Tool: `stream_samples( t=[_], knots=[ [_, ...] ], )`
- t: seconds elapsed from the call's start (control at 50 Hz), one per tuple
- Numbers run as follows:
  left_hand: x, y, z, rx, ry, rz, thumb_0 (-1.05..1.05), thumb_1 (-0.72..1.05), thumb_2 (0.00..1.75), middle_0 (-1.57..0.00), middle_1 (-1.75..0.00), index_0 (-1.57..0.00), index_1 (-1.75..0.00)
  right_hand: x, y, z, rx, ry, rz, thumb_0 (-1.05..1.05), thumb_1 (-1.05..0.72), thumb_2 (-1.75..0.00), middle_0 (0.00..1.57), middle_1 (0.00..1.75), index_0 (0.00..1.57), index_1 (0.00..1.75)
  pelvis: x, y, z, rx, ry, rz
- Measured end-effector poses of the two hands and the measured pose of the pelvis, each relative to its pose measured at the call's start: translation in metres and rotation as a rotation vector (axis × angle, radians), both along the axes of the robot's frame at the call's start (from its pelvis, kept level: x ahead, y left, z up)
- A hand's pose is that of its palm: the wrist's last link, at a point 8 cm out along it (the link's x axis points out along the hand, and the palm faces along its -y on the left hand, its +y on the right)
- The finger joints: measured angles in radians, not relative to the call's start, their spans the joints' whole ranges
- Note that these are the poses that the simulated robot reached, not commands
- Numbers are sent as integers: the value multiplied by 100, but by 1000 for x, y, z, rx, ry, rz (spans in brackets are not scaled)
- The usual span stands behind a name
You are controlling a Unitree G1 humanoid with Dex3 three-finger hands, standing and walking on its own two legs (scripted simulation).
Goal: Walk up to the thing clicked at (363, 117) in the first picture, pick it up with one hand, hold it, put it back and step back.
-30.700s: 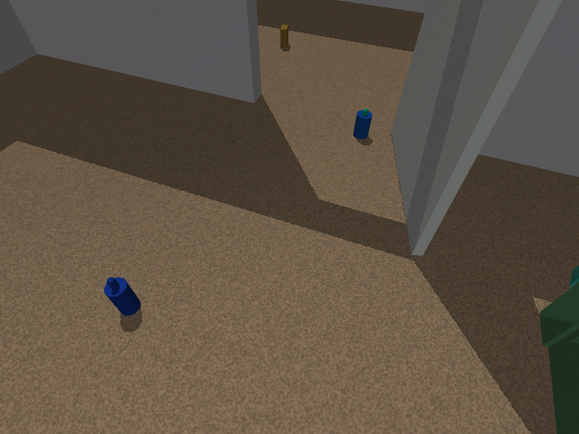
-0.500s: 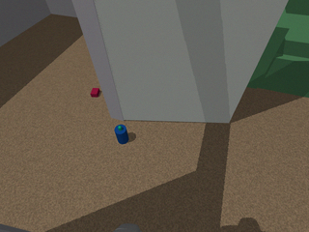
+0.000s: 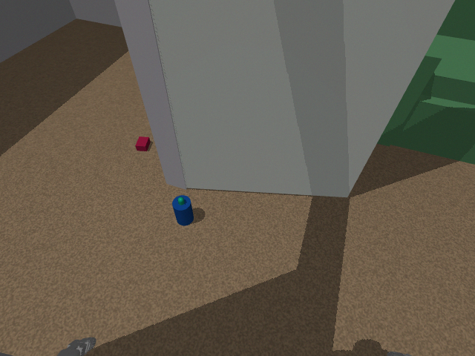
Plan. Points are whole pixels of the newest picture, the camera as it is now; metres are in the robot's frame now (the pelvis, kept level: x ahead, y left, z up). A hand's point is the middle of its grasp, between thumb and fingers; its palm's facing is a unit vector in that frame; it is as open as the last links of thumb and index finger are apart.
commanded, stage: walk up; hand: left
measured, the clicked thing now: (183, 208) +0.80 +0.26 -0.68
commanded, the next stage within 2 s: stand in 0.34 s
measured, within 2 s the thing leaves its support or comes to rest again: neither
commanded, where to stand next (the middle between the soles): +0.33 +0.00 m, yaw +0 degrees
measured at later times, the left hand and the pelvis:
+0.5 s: hand out of the picture +0.08 +0.25 -0.15, palm faces +0.01 -0.94 -0.33, open 7.4 cm; pelvis +0.00 +0.00 +0.01, yaw +0 degrees
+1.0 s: hand out of the picture +0.06 +0.24 -0.14, palm faces -0.04 -0.94 -0.34, open 7.4 cm; pelvis -0.02 -0.01 +0.01, yaw -1 degrees
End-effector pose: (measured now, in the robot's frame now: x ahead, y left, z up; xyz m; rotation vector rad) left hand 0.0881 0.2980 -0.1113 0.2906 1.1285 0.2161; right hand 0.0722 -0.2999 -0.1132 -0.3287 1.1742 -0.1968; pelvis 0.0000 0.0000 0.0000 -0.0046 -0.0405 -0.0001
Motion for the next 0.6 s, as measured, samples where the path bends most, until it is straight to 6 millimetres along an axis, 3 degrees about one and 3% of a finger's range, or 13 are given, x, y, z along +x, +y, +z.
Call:
stream_samples(
  t=[0.16, 0.34, 0.6],
  knots=[
    [10, 5, -2, -3, 1, 14, 1, 91, 90, -20, -30, -20, -30, 19, 7, 5, -6, -13, 5, 1, -91, -89, 20, 30, 20, 30, 3, 1, 2, -2, 1, 4],
    [3, 5, -2, -4, 26, 25, 1, 91, 90, -20, -30, -20, -30, 33, 12, 7, 4, -27, 23, 0, -91, -89, 20, 30, 20, 30, 3, 2, 4, -3, 1, 11],
    [-25, -4, 1, -2, 114, 5, 1, 91, 90, -20, -30, -20, -30, 22, 8, 7, 24, -12, 5, 0, -91, -89, 20, 30, 20, 30, -6, -2, 11, 3, -4, -5]
  ],
)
